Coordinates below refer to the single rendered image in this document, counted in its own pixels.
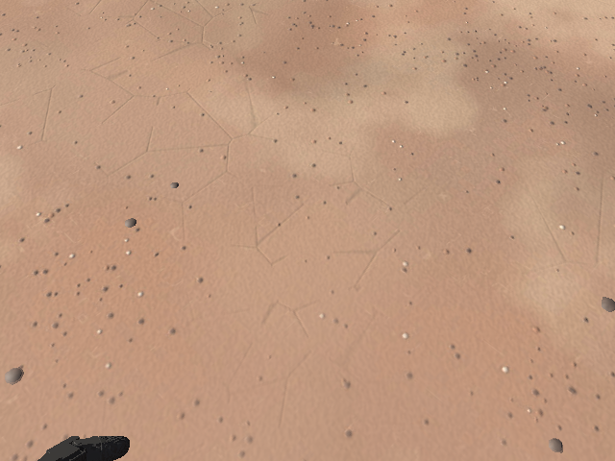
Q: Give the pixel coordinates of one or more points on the left robot hand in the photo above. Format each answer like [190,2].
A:
[102,448]

